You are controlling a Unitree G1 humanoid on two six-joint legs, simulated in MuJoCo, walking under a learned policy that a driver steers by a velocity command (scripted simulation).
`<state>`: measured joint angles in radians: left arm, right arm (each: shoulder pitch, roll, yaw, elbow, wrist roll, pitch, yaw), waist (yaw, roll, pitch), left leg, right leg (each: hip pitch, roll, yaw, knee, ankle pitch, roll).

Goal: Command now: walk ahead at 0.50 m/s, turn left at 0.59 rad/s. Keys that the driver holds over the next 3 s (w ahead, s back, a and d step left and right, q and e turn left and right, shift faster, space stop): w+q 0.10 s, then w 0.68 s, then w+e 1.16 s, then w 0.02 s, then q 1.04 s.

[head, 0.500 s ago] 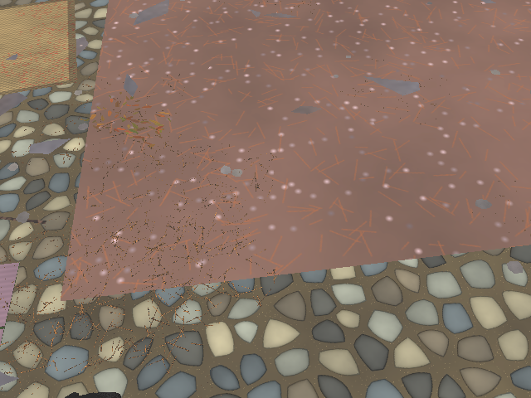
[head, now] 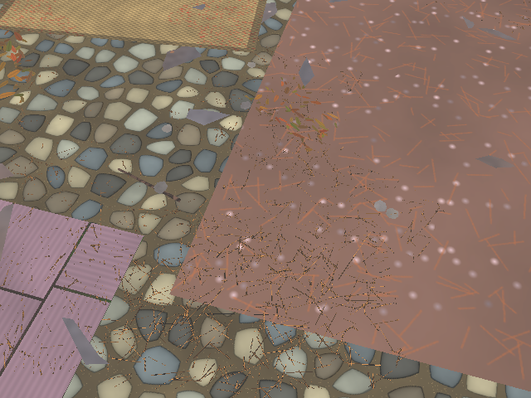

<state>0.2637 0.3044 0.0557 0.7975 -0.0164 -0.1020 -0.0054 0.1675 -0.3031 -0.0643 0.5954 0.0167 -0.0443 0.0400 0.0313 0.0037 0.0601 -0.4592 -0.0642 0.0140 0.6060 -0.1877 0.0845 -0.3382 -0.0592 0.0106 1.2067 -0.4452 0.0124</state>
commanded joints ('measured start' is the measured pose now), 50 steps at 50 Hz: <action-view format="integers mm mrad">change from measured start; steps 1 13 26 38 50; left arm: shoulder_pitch -39 -294 5 122 57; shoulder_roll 141 65 81 146 127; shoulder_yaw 29 -3 15 28 17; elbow -110 -163 -99 -7 -57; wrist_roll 19 11 28 -4 -24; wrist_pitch -33 -12 0 17 19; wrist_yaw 5 -24 -20 -4 6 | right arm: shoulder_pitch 83 192 81 -158 156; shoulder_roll -127 -146 -101 -12 -94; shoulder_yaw -39 -39 -14 16 -25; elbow -57 52 10 -32 49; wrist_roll -17 1 -11 0 -20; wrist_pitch -18 -25 -33 -44 -47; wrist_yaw -11 -41 -42 -16 -27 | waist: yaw -32 -113 0 62 -118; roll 35 78 -75 -70 99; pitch -159 -43 -73 -16 -196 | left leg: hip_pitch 398 249 -266 -158 587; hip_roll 269 209 150 133 404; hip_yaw -438 -275 -120 -25 -421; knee -313 -342 557 2 -307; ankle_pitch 178 96 -135 258 -66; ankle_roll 213 144 -59 -96 130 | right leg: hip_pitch -354 -195 276 245 -425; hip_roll -67 12 -192 -132 -21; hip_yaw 81 33 385 96 93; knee -18 -630 -977 -1040 56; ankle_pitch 105 552 198 484 37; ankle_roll -12 24 -239 -210 -28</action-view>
